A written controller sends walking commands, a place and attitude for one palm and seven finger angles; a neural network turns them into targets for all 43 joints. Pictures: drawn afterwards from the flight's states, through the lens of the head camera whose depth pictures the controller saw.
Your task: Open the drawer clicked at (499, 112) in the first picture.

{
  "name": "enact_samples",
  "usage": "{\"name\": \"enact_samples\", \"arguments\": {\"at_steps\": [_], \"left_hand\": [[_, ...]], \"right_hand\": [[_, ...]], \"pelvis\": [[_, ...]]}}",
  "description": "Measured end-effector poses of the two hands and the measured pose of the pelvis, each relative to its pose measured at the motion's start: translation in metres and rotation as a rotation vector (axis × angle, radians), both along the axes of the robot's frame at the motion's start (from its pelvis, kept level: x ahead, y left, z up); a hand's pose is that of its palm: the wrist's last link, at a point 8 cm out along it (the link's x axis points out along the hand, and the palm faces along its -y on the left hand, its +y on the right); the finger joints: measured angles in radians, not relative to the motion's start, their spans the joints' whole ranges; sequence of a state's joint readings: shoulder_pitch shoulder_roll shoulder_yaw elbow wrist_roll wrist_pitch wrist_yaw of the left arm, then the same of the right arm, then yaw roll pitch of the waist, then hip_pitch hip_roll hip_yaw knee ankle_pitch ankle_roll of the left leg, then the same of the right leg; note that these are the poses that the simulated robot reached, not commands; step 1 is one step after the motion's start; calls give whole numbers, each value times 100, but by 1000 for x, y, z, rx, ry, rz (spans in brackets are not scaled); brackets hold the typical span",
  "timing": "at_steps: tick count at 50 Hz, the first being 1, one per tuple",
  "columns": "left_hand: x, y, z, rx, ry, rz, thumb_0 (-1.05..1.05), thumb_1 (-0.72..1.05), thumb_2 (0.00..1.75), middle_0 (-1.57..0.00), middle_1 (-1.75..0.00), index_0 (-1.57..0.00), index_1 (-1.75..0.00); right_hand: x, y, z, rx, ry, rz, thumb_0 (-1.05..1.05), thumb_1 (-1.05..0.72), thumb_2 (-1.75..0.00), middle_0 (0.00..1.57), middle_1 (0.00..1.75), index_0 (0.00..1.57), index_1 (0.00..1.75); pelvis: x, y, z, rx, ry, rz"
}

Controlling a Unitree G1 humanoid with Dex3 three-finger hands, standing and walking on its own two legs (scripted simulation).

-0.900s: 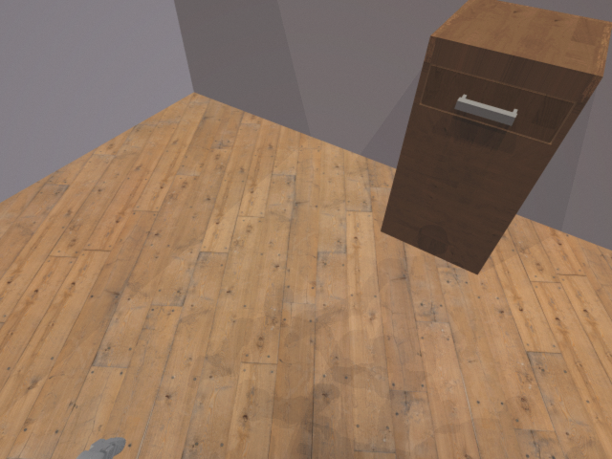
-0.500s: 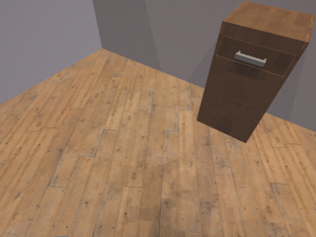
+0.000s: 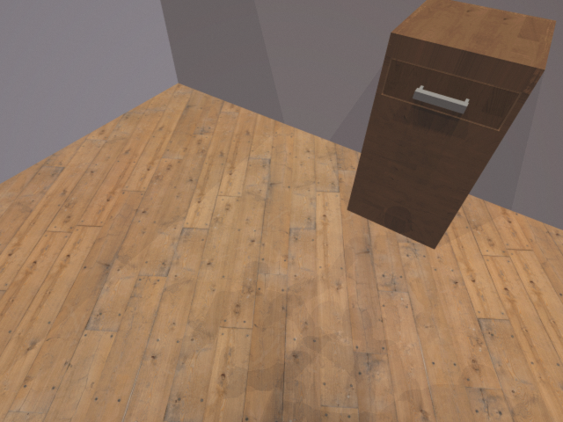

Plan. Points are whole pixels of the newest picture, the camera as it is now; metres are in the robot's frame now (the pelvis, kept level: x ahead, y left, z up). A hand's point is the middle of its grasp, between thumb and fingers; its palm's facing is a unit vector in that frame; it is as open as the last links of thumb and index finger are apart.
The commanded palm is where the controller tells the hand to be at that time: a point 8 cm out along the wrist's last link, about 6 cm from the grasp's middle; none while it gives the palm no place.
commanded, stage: look at it before walking up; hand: left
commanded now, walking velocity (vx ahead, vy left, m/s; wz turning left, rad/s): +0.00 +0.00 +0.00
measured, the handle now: (441, 97) +1.07 -0.45 -0.08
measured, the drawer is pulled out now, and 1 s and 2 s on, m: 0.00 0.00 0.00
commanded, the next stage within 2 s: walk to a spot facing it in 0.54 s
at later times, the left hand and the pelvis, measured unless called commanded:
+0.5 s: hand out of the picture +0.08 +0.24 -0.16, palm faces -0.02 -0.94 -0.33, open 7.4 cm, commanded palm none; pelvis +0.00 +0.00 +0.00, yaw +0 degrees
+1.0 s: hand out of the picture +0.07 +0.19 -0.18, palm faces -0.14 -0.95 -0.28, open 7.4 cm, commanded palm none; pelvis -0.01 -0.02 -0.02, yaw -10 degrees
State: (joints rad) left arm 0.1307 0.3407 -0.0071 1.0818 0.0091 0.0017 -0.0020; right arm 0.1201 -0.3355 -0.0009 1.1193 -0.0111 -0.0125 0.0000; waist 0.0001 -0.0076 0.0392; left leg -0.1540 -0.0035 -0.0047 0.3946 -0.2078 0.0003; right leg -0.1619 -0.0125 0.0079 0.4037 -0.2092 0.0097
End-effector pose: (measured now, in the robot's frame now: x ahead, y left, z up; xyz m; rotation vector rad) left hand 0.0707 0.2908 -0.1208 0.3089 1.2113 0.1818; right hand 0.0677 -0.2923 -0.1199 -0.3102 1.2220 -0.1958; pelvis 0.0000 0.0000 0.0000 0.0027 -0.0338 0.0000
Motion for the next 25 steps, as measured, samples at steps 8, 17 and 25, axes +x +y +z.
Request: {"name": "enact_samples", "arguments": {"at_steps": [8,17,25], "left_hand": [[6,-2,1,0,-15,-3,1,91,89,-21,-30,-20,-30],[6,-3,2,2,-13,-2,1,91,89,-21,-30,-20,-30],[2,-3,2,5,-1,3,1,91,89,-21,-30,-20,-30]], "right_hand": [[8,0,1,2,-20,3,1,-90,-90,21,30,20,30],[14,-2,3,0,-33,7,1,-90,-90,21,30,20,30],[14,-5,3,-3,-25,9,1,-90,-90,21,30,20,30]], "pelvis": [[1,-1,0,1,-1,-1],[3,-3,1,1,-2,-2],[3,-4,2,1,-1,-2]]}}
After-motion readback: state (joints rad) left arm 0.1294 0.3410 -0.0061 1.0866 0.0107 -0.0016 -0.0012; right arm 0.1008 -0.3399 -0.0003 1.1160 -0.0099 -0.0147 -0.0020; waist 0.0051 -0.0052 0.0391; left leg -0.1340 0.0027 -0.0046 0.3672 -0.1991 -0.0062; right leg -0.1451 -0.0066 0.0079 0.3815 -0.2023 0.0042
